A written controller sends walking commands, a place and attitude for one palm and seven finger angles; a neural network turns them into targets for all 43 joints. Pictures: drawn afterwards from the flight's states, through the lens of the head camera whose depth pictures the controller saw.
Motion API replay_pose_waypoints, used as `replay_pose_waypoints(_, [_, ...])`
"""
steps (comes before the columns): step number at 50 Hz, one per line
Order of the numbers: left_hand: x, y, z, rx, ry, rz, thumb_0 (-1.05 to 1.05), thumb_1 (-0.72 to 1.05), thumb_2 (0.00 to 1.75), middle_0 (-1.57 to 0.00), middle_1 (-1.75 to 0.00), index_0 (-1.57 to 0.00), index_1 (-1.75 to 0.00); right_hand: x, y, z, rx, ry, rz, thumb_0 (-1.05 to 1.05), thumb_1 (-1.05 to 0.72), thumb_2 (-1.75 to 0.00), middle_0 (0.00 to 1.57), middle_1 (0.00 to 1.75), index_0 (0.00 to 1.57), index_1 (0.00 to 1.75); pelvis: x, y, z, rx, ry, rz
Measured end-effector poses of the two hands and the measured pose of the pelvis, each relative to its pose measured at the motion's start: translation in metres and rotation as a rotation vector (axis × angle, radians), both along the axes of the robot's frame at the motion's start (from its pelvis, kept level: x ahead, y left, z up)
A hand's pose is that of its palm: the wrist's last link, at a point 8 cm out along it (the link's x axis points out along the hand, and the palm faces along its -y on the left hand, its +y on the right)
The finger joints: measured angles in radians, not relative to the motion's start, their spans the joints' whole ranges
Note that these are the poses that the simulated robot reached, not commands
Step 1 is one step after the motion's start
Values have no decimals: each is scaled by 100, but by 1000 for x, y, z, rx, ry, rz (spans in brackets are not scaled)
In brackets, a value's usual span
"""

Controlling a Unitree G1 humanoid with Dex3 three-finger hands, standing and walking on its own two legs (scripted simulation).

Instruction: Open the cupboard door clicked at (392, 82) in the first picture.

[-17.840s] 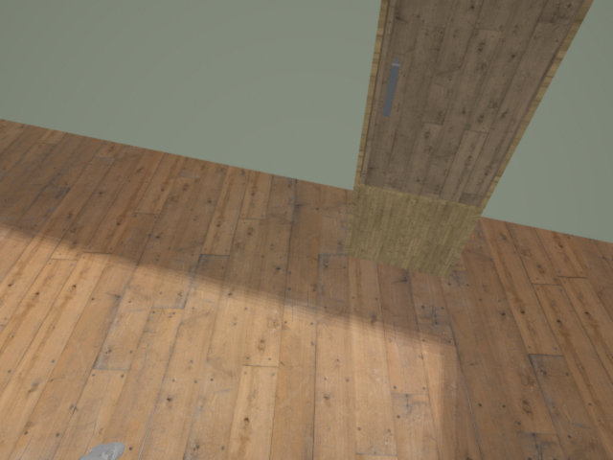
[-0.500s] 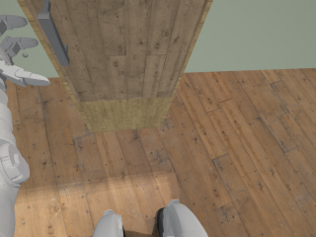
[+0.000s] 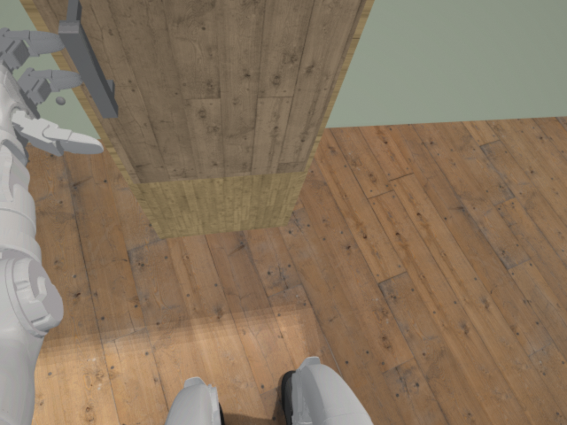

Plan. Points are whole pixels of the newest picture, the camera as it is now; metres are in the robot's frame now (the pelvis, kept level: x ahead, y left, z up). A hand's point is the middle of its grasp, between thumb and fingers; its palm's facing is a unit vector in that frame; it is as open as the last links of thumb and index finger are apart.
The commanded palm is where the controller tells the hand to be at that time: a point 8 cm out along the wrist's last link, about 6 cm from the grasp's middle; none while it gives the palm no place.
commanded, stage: slide the fingers in behind the handle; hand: left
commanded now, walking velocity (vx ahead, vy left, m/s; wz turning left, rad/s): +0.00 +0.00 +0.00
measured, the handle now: (93, 64) +0.58 +0.19 +0.08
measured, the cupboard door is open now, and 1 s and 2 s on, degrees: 0 0 0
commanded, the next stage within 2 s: close the thumb around the handle in 1.26 s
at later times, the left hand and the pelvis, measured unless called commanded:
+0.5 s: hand (85, 104) +0.52 +0.20 +0.07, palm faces +0.01 -1.00 +0.00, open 14.0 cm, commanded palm +0.49 +0.24 +0.08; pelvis +0.01 +0.00 +0.00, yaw +0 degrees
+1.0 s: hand (113, 102) +0.52 +0.17 +0.08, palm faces +0.02 -1.00 -0.02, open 14.0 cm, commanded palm +0.49 +0.22 +0.08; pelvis +0.00 -0.01 +0.00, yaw +1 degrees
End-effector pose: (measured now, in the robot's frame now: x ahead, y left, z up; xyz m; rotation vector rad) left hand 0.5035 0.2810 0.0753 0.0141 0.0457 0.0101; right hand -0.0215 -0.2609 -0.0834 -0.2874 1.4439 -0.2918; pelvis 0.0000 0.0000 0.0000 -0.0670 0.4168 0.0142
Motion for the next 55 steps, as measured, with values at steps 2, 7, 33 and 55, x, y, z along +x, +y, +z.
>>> replay_pose_waypoints(2, [0, -3, 1, -2, -8, 2, -1, -50, 30, -30, -120, -30, -120, 2, 1, -1, 6, -5, 1, 0, -90, -90, 20, 30, 20, 30, 1, 1, 0, 0, 0, -1])
replay_pose_waypoints(7, [0, -4, 1, -6, 0, 12, -1, -50, 30, -30, -120, -31, -121, 9, 5, -3, 21, -20, 2, 0, -90, -90, 20, 30, 20, 30, 3, 2, 1, 1, -5, -1])
replay_pose_waypoints(33, [-7, -42, 2, 2, -18, 3, -1, -50, 30, -30, -120, -30, -120, 20, 3, -10, 51, -63, 13, 0, -90, -90, 20, 30, 20, 30, 3, -2, 2, 13, -27, 2])
replay_pose_waypoints(55, [-5, -58, 1, 0, -13, 31, -1, -50, 30, -30, -120, -30, -120, 4, -5, -12, 50, -56, 3, 0, -90, -90, 20, 30, 20, 30, -4, -9, 0, 23, -24, -3])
